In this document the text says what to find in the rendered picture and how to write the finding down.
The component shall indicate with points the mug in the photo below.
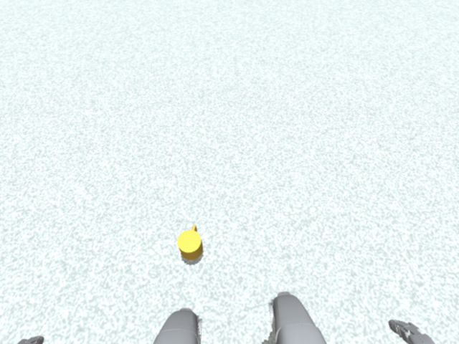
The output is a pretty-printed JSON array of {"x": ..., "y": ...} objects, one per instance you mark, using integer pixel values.
[{"x": 190, "y": 244}]

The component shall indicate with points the right robot hand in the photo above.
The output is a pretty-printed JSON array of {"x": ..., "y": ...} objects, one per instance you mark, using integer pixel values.
[{"x": 409, "y": 333}]

